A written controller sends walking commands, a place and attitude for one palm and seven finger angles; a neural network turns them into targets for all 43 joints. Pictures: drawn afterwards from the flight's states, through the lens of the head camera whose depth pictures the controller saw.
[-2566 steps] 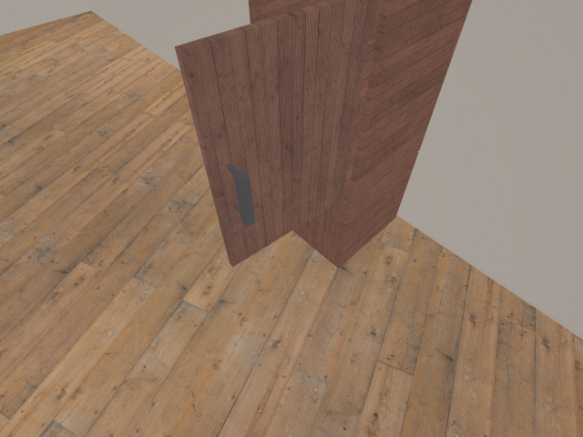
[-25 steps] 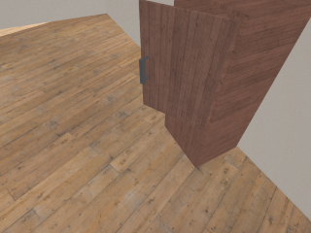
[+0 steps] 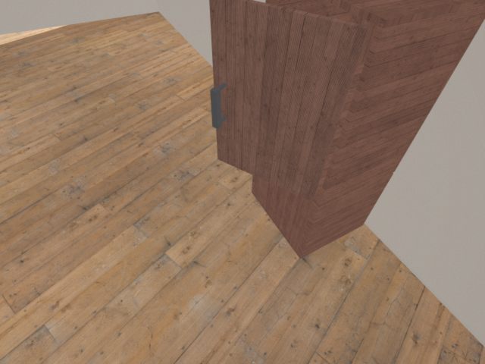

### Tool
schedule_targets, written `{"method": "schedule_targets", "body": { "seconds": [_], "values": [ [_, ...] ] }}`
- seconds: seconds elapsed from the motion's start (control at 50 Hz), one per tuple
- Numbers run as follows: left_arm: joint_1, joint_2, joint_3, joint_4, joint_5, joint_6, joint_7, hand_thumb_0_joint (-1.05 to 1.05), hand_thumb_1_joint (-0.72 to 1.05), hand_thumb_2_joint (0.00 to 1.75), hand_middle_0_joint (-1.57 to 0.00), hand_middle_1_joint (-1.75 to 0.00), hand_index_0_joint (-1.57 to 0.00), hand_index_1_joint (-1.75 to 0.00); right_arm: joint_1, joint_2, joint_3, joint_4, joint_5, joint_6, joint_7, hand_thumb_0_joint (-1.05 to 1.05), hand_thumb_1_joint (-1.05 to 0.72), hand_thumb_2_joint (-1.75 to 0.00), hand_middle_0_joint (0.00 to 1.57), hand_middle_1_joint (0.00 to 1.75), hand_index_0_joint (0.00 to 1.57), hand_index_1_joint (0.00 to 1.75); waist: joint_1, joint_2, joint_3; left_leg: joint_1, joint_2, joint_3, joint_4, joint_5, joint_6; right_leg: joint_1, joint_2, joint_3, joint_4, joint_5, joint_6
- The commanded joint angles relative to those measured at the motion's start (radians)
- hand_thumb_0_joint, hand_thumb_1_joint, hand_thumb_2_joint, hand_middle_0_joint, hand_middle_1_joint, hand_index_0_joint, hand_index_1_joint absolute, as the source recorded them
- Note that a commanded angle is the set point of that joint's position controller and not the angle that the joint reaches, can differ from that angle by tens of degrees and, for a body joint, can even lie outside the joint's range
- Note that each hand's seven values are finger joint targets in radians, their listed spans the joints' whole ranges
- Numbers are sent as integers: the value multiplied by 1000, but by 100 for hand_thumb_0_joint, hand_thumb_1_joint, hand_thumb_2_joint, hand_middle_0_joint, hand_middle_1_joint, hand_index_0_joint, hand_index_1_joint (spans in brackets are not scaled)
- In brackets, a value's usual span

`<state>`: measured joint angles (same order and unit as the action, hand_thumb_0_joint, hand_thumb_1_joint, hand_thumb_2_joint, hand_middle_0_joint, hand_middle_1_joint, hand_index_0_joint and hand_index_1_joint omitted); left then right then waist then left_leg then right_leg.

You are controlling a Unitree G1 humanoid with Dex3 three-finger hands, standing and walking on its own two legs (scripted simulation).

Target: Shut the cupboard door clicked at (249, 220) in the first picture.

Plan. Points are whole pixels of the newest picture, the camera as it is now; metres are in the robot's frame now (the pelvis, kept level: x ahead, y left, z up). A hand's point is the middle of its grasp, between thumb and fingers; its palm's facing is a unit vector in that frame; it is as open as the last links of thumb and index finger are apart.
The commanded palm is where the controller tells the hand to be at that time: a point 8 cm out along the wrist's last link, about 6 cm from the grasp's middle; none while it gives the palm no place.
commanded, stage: look to check the result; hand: left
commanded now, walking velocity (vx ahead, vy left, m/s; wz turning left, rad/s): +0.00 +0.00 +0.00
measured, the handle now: (219, 105) +0.87 +0.11 -0.07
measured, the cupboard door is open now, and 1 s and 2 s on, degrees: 30 30 30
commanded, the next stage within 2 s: walk to a spot facing it in 0.30 s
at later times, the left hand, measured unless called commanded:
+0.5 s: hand out of the picture +0.03 +0.20 -0.18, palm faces +0.00 -0.97 -0.25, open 7.4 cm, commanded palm none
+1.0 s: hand out of the picture +0.01 +0.24 -0.19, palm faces +0.27 -0.92 -0.27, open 7.4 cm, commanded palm none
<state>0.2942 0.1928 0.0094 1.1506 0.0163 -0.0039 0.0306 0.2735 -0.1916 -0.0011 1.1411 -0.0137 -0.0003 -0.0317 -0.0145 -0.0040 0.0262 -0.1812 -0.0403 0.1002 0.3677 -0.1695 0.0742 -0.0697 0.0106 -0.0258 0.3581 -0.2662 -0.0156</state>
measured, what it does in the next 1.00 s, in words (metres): lifts its right foot, turning left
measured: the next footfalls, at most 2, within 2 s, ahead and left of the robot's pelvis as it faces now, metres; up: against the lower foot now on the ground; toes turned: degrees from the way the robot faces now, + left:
right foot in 1.26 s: +0.11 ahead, -0.13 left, +0.00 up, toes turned +28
left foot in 1.60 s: -0.04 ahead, +0.09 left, +0.00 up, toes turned +45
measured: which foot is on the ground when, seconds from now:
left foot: down 0.00-1.00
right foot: down 0.00-0.84, up 0.86-1.00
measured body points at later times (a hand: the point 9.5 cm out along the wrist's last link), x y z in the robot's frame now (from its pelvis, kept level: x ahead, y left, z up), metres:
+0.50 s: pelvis +0.01 +0.00 +0.00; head +0.02 +0.00 +0.45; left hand +0.03 +0.25 -0.16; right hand +0.05 -0.26 -0.15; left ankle +0.02 +0.07 -0.74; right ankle -0.04 -0.11 -0.74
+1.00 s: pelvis +0.00 +0.02 -0.02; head +0.05 +0.04 +0.43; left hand +0.00 +0.29 -0.17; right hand +0.11 -0.22 -0.16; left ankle +0.02 +0.10 -0.74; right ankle -0.01 -0.13 -0.68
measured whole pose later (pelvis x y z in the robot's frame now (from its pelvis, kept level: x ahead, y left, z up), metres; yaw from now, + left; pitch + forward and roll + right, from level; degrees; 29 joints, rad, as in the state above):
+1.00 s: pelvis +0.00 +0.02 -0.02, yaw +16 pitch +1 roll +0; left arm 0.17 0.24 0.08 0.94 0.03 0.06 0.02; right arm 0.22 -0.21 -0.05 0.94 -0.04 0.04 0.00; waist -0.03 -0.01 0.11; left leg -0.37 -0.05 0.03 0.60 -0.25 0.07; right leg -0.45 -0.06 -0.02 1.10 -0.45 0.04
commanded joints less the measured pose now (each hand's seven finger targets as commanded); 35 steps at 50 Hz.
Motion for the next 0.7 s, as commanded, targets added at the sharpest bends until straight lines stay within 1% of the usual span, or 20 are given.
{"method": "schedule_targets", "body": {
  "seconds": [0.0, 0.1, 0.14, 0.16, 0.2, 0.3, 0.38, 0.4, 0.42, 0.44, 0.46, 0.48, 0.54, 0.56, 0.58, 0.6, 0.62, 0.64, 0.66, 0.68],
  "values": [
    [40, 124, 16, -27, -5, -10, 5, 0, 90, 90, -20, -30, -20, -30, 21, -142, -20, -33, 4, -18, -12, 0, -90, -90, 20, 30, 20, 30, 4, -6, 37, 66, 158, -179, -69, 126, -17, -102, -114, 108, -86, 112, -36],
    [20, 142, 17, -31, -4, -9, 3, 0, 90, 90, -20, -30, -20, -30, 3, -158, -20, -32, 3, -17, -10, 0, -90, -90, 20, 30, 20, 30, 5, 1, 32, 71, 160, -179, -77, 126, -20, -91, -114, 105, -87, 113, -34],
    [10, 148, 16, -31, -4, -8, 2, 0, 90, 90, -20, -30, -20, -30, -8, -165, -21, -31, 3, -16, -8, 0, -90, -90, 20, 30, 20, 30, 5, 1, 41, 69, 160, -185, -86, 105, -21, -94, -115, 105, -91, 96, -33],
    [13, 156, 18, -34, -3, -9, 1, 0, 90, 90, -20, -30, -20, -30, -12, -172, -23, -37, 5, -17, -9, 0, -90, -90, 20, 30, 20, 30, 7, -8, 33, 76, 162, -185, -80, 126, -19, -94, -114, 105, -93, 109, -33],
    [3, 154, 17, -31, -3, -9, 1, 0, 90, 90, -20, -30, -20, -30, -21, -173, -22, -35, 3, -17, -8, 0, -90, -90, 20, 30, 20, 30, 5, 0, 34, 78, 161, -185, -83, 120, -21, -92, -118, 102, -94, 105, -32],
    [-14, 168, 18, -35, -3, -11, 0, 0, 90, 90, -20, -30, -20, -30, -38, -186, -22, -38, 3, -19, -7, 0, -90, -90, 20, 30, 20, 30, 5, 0, 14, 95, 164, -182, -79, 163, -22, -77, -122, 104, -96, 138, -30],
    [-24, 175, 19, -37, -3, -12, 0, 0, 90, 90, -20, -30, -20, -30, -53, -194, -23, -39, 4, -20, -7, 0, -90, -90, 20, 30, 20, 30, 5, -1, 13, 100, 164, -183, -76, 180, -23, -71, -124, 102, -101, 151, -30],
    [-29, 177, 19, -38, -3, -12, 0, 0, 90, 90, -20, -30, -20, -30, -54, -195, -23, -38, 4, -19, -6, 0, -90, -90, 20, 30, 20, 30, 4, 4, 20, 94, 164, -184, -80, 169, -25, -70, -123, 104, -104, 142, -30],
    [-33, 178, 20, -40, -3, -10, 0, 0, 90, 90, -20, -30, -20, -30, -55, -194, -22, -41, 3, -18, -5, 0, -90, -90, 20, 30, 20, 30, 4, 5, 19, 83, 160, -192, -74, 186, -25, -62, -127, 92, -91, 147, -27],
    [-24, 153, 19, -41, -5, -3, 2, 0, 90, 90, -20, -30, -20, -30, -49, -167, -17, -41, 2, -13, -2, 0, -90, -90, 20, 30, 20, 30, 6, 4, 25, 64, 158, -193, -62, 196, -29, -60, -132, 76, -73, 148, -20],
    [-2, 132, 18, -43, -4, 3, 7, 0, 90, 90, -20, -30, -20, -30, -32, -139, -15, -46, 3, -7, -1, 0, -90, -90, 20, 30, 20, 30, 8, 2, 5, 53, 154, -193, -33, 236, -30, -51, -136, 66, -48, 173, -17],
    [3, 131, 20, -46, -5, 9, 10, 0, 90, 90, -20, -30, -20, -30, -25, -131, -14, -48, 1, -1, 1, 0, -90, -90, 20, 30, 20, 30, 9, 5, 6, 28, 150, -198, -14, 239, -33, -46, -141, 54, -21, 172, -15],
    [5, 150, 41, -79, -3, 19, 13, 0, 90, 90, -20, -30, -20, -30, -37, -149, -30, -80, -2, 14, 5, 0, -90, -90, 20, 30, 20, 30, 17, 21, 15, -54, 151, -236, 27, 236, -26, -46, -154, 28, 40, 162, -25],
    [10, 158, 48, -91, -1, 19, 14, 0, 90, 90, -20, -30, -20, -30, -39, -153, -36, -95, -1, 16, 7, 0, -90, -90, 20, 30, 20, 30, 20, 12, 8, -78, 149, -249, 48, 241, -24, -38, -161, 26, 52, 170, -32],
    [9, 163, 55, -103, -1, 21, 14, 0, 90, 90, -20, -30, -20, -30, -43, -154, -40, -106, -2, 19, 8, 0, -90, -90, 20, 30, 20, 30, 21, 12, 2, -106, 143, -256, 69, 229, -26, -30, -177, 30, 62, 174, -42],
    [8, 169, 61, -116, 0, 22, 15, 0, 90, 90, -20, -30, -20, -30, -42, -152, -44, -121, -2, 22, 9, 0, -90, -90, 20, 30, 20, 30, 22, -9, -5, -134, 131, -260, 99, 222, -28, -18, -195, 37, 70, 187, -56],
    [9, 175, 68, -130, 1, 22, 15, 0, 90, 90, -20, -30, -20, -30, -43, -150, -49, -133, -3, 25, 11, 0, -90, -90, 20, 30, 20, 30, 24, -34, -17, -161, 111, -238, 145, 205, -36, -3, -225, 48, 71, 204, -75],
    [9, 187, 74, -143, 2, 22, 17, 0, 90, 90, -20, -30, -20, -30, -39, -141, -53, -148, -3, 28, 14, 0, -90, -90, 20, 30, 20, 30, 25, -70, -29, -195, 84, -203, 219, 177, -48, 20, -271, 72, 62, 233, -103],
    [10, 192, 79, -157, 5, 20, 19, 0, 90, 90, -20, -30, -20, -30, -40, -133, -58, -165, -5, 30, 16, 0, -90, -90, 20, 30, 20, 30, 30, -123, -43, -227, 57, -144, 325, 93, -66, 50, -328, 86, 63, 334, -140],
    [0, 196, 82, -172, 4, 18, 20, 0, 90, 90, -20, -30, -20, -30, -57, -124, -63, -182, -8, 37, 18, 0, -90, -90, 20, 30, 20, 30, 31, -151, -16, -267, 53, -106, 444, -148, -81, 36, -392, 103, 51, 435, -185]
  ]
}}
